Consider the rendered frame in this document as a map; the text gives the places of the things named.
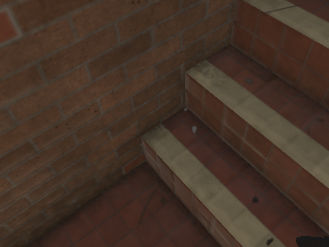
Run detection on robot right hand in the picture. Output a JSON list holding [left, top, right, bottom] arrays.
[[296, 236, 329, 247]]

